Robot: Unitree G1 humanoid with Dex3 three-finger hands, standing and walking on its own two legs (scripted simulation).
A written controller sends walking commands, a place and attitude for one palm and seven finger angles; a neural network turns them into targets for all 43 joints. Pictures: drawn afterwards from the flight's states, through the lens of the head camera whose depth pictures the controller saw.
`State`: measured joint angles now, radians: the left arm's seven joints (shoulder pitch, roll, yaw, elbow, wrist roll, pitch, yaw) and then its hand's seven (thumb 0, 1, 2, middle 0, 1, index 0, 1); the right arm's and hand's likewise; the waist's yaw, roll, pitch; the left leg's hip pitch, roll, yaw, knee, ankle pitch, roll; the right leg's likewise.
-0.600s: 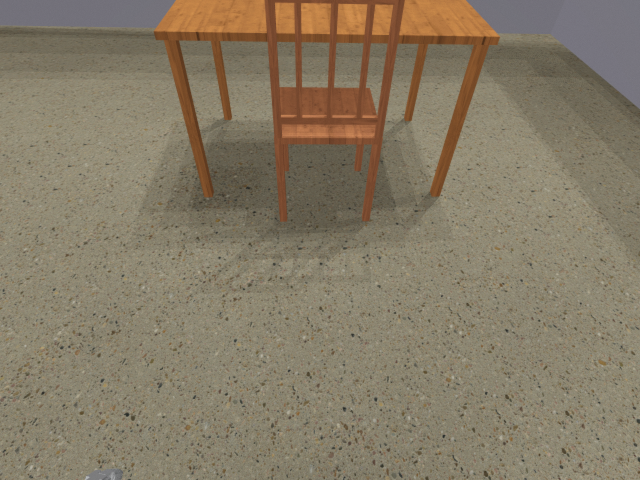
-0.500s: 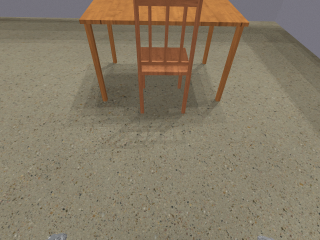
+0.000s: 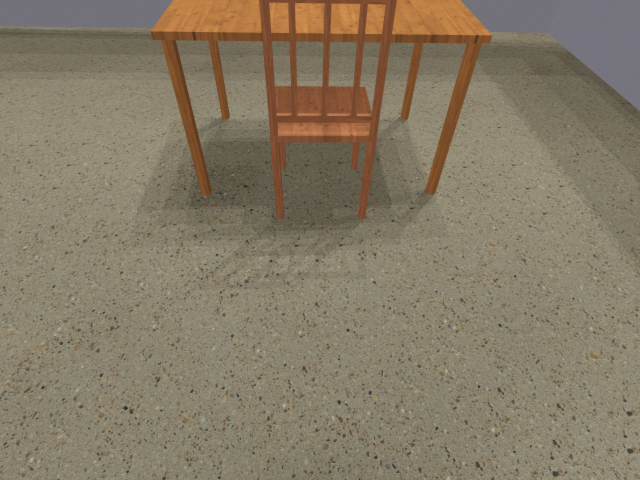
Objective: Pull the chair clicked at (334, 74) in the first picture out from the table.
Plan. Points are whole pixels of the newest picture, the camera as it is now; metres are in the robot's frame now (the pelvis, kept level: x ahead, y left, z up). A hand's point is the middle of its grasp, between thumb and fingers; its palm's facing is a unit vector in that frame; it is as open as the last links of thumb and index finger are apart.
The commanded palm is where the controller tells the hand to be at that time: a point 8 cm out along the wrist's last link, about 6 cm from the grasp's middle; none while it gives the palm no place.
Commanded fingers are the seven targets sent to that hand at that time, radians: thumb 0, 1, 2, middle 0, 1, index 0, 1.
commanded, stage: stand and wait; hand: left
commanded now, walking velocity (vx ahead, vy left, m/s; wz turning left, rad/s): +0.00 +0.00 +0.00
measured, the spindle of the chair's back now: (326, 64) +1.35 +0.06 -0.07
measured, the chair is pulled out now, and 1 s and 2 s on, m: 0.00 0.00 0.00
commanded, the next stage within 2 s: look at it before walking up in 0.24 s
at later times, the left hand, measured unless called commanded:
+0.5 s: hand out of the picture +0.08 +0.24 -0.16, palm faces -0.04 -0.95 -0.32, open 7.4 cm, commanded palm none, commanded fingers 0.00 0.90 0.90 -0.20 -0.30 -0.20 -0.30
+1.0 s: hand out of the picture +0.07 +0.24 -0.16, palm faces -0.04 -0.94 -0.33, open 7.4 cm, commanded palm none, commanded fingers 0.00 0.90 0.90 -0.20 -0.30 -0.20 -0.30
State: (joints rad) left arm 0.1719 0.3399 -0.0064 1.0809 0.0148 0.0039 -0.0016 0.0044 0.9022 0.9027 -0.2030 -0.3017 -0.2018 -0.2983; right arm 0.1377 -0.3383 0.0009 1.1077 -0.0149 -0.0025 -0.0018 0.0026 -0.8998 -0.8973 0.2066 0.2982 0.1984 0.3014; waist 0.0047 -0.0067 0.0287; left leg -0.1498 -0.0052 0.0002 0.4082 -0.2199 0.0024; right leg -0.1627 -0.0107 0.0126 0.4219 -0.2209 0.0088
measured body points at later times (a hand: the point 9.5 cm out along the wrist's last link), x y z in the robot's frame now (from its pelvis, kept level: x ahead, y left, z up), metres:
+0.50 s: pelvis +0.00 -0.01 +0.00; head +0.00 +0.00 +0.45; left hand +0.08 +0.29 -0.13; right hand +0.07 -0.30 -0.13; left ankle +0.00 +0.12 -0.74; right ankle +0.01 -0.12 -0.74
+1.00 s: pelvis +0.01 +0.00 +0.00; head +0.01 +0.00 +0.45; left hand +0.08 +0.29 -0.13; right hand +0.08 -0.30 -0.13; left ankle +0.00 +0.12 -0.74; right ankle +0.01 -0.12 -0.74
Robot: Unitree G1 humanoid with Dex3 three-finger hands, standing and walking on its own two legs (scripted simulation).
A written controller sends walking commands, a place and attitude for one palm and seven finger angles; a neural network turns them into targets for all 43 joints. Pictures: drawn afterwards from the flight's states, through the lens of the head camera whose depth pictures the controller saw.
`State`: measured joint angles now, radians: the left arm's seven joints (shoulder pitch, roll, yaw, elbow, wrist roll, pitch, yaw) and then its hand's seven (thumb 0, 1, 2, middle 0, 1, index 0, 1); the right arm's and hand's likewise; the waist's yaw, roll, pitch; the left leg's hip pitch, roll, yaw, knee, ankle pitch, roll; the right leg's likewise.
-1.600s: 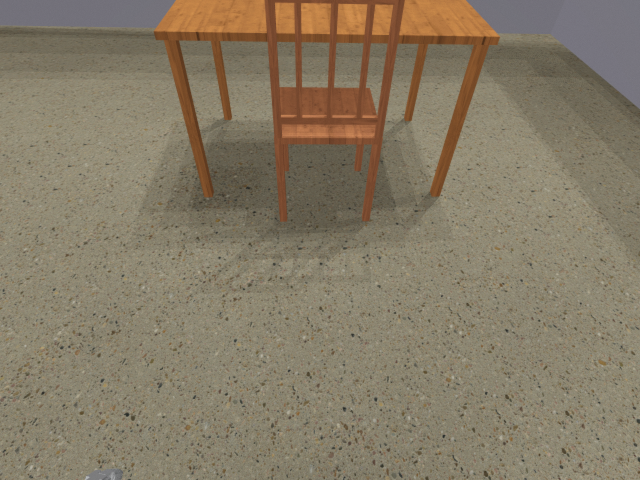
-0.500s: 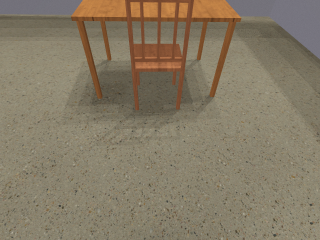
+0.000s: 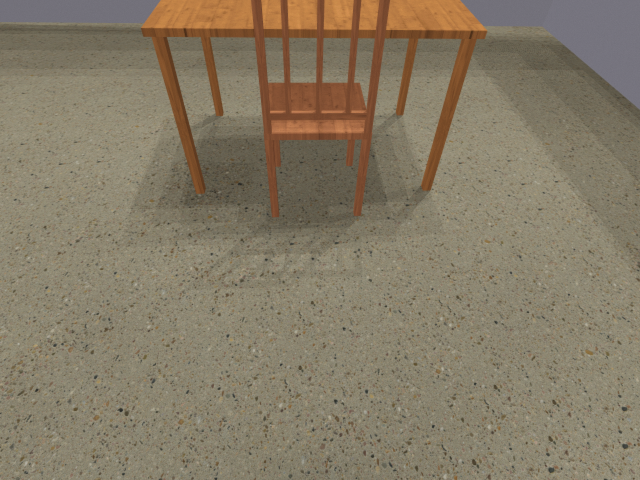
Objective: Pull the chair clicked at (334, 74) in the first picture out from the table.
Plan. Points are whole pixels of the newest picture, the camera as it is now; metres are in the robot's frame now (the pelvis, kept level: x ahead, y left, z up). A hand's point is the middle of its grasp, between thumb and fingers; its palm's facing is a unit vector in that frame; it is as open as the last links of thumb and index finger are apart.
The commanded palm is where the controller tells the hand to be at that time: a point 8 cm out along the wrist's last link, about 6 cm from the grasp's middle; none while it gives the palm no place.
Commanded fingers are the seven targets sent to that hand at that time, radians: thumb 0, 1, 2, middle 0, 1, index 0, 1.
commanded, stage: walk to a spot facing it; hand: left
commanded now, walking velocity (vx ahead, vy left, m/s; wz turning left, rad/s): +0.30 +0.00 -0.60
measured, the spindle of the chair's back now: (319, 61) +1.34 +0.09 -0.07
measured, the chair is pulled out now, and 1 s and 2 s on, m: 0.00 0.00 0.00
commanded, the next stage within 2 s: turn to face it in 1.80 s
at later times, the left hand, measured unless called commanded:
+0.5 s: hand out of the picture +0.08 +0.14 -0.17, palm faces -0.14 -0.98 -0.16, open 7.4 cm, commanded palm none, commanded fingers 0.00 0.90 0.90 -0.20 -0.30 -0.20 -0.30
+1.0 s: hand (268, 283) +0.50 +0.14 -0.17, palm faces -0.43 -0.88 -0.19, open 7.4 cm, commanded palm none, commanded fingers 0.00 0.90 0.90 -0.20 -0.30 -0.20 -0.30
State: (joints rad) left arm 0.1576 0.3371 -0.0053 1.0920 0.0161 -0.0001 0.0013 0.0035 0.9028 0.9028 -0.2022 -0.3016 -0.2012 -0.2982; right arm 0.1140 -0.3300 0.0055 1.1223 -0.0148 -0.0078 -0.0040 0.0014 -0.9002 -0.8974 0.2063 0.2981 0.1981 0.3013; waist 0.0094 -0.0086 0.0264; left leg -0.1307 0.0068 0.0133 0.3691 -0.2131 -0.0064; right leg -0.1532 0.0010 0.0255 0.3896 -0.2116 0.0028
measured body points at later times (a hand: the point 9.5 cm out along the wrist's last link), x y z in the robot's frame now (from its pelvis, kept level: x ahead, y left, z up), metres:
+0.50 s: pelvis +0.11 -0.03 +0.00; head +0.14 -0.04 +0.44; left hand +0.09 +0.19 -0.15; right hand +0.14 -0.28 -0.15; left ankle +0.18 +0.10 -0.67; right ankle +0.02 -0.11 -0.75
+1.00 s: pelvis +0.33 +0.00 +0.00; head +0.35 +0.02 +0.45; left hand +0.53 +0.18 -0.15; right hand +0.21 -0.22 -0.14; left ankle +0.34 +0.07 -0.75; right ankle +0.31 -0.16 -0.65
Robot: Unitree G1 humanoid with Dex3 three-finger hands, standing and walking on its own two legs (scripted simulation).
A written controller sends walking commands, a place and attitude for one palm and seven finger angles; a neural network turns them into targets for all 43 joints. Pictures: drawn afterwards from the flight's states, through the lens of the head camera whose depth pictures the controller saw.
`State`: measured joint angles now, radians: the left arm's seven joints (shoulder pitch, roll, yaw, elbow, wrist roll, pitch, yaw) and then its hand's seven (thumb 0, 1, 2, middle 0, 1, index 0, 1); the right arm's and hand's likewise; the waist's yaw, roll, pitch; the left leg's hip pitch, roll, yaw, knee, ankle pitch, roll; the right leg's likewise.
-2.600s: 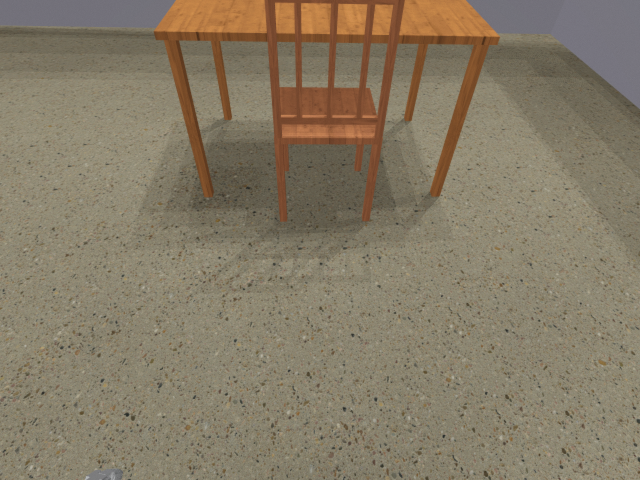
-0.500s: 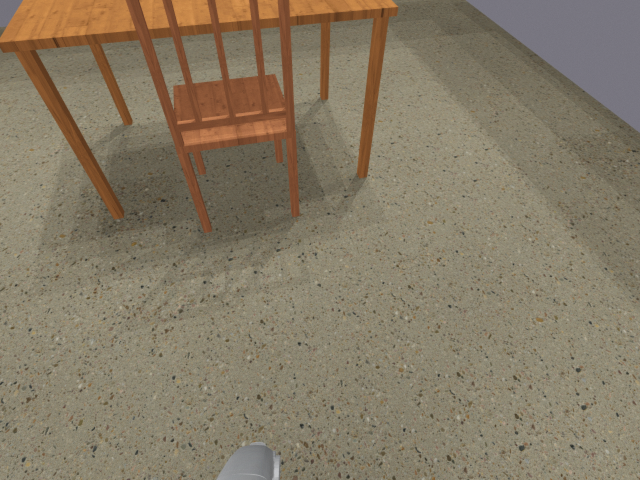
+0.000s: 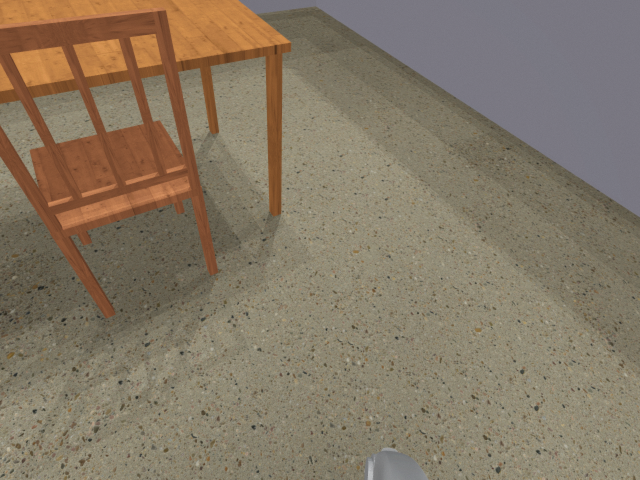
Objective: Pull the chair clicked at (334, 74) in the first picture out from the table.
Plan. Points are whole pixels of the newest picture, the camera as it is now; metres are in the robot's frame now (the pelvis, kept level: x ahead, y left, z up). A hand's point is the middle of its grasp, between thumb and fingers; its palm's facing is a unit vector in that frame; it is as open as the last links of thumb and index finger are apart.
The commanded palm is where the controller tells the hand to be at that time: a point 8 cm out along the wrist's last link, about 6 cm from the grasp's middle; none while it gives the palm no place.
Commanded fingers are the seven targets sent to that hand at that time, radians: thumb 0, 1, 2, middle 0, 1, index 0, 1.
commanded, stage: walk to a spot facing it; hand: left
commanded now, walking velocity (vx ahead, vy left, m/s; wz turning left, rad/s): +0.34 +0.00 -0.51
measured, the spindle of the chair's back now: (98, 124) +0.83 +0.57 -0.07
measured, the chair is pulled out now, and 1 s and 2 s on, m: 0.00 0.00 0.00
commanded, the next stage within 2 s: turn to face it in 0.80 s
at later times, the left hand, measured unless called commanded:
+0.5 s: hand (258, 360) +0.34 +0.12 -0.17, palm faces -0.21 -0.95 -0.22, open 7.2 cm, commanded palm none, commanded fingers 0.00 0.90 0.90 -0.20 -0.30 -0.20 -0.30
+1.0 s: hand (263, 282) +0.51 +0.14 -0.18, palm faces -0.35 -0.92 -0.16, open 7.4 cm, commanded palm none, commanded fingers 0.00 0.90 0.90 -0.20 -0.30 -0.20 -0.30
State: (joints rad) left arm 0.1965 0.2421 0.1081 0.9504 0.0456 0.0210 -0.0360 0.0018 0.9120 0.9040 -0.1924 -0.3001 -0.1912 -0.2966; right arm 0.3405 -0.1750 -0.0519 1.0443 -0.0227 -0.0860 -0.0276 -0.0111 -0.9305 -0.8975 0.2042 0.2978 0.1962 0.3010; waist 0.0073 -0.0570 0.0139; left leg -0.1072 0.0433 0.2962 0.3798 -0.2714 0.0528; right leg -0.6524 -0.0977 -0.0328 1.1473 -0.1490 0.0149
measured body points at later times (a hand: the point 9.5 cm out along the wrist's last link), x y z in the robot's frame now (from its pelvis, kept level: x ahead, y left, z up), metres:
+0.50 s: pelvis +0.22 -0.06 -0.01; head +0.24 -0.06 +0.44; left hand +0.35 +0.17 -0.16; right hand +0.17 -0.27 -0.16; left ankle +0.24 +0.10 -0.66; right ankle +0.22 -0.12 -0.74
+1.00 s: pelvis +0.40 -0.03 +0.00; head +0.43 +0.00 +0.45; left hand +0.53 +0.19 -0.17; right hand +0.38 -0.28 -0.13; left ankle +0.45 +0.05 -0.74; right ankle +0.34 -0.16 -0.66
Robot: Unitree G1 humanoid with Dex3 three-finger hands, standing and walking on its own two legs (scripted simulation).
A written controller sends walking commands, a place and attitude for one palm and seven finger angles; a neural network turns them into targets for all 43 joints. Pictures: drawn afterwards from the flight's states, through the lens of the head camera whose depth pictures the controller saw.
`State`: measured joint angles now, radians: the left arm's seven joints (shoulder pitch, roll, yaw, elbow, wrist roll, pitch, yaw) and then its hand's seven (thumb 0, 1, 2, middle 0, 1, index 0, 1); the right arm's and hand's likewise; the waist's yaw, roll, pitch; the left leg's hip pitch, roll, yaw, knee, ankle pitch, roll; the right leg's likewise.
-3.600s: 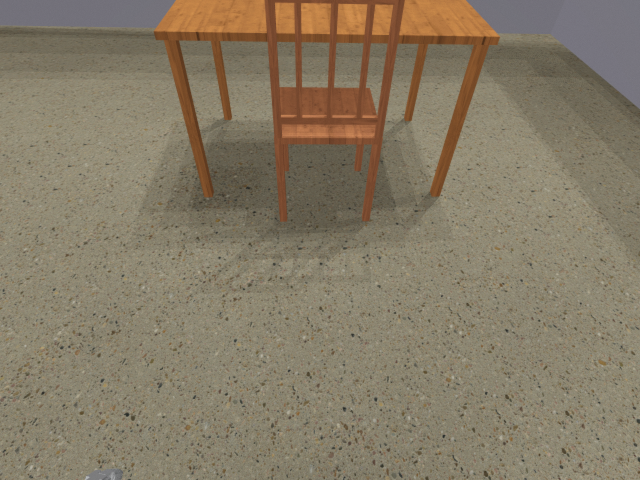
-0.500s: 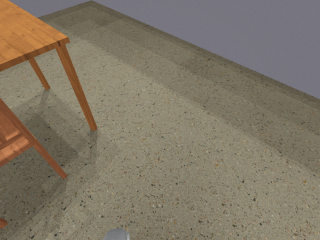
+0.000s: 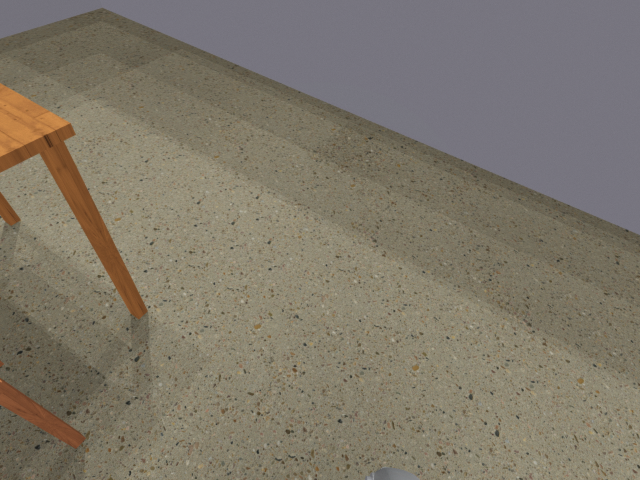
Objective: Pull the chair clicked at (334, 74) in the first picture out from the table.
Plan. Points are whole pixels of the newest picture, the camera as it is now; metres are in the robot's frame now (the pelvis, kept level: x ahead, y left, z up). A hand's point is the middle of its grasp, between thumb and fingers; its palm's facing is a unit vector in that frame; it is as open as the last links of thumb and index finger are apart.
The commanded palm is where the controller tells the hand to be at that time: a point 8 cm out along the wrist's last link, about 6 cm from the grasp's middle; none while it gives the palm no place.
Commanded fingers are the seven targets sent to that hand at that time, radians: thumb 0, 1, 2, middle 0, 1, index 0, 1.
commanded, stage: turn to face it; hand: left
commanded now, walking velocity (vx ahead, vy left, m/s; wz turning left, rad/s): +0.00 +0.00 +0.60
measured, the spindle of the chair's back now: out of the picture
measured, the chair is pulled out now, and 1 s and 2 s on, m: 0.00 0.00 0.00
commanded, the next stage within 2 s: take the last steps up to it in 1.68 s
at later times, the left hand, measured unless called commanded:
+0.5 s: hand out of the picture +0.07 +0.22 -0.20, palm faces +0.29 -0.94 -0.20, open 7.3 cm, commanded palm none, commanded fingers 0.00 0.90 0.90 -0.20 -0.30 -0.20 -0.30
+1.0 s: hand out of the picture -0.02 +0.17 -0.15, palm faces +0.55 -0.77 -0.31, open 7.4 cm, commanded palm none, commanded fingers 0.00 0.90 0.90 -0.20 -0.30 -0.20 -0.30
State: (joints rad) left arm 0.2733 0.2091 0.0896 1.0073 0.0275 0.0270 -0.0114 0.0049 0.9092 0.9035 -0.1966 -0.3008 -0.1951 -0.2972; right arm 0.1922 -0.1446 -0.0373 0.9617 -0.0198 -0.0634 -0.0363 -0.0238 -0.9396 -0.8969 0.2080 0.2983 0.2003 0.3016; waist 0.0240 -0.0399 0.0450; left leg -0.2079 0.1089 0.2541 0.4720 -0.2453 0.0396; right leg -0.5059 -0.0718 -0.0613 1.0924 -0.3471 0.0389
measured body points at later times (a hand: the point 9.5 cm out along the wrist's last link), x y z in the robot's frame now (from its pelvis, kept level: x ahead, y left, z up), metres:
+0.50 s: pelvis +0.03 +0.01 -0.03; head +0.04 +0.03 +0.42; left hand +0.06 +0.27 -0.18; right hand +0.12 -0.22 -0.17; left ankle +0.04 +0.12 -0.75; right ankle +0.06 -0.14 -0.74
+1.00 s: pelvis +0.03 -0.04 -0.01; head +0.06 -0.07 +0.44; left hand -0.05 +0.21 -0.13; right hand +0.24 -0.23 -0.16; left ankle -0.01 +0.09 -0.68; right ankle +0.08 -0.13 -0.74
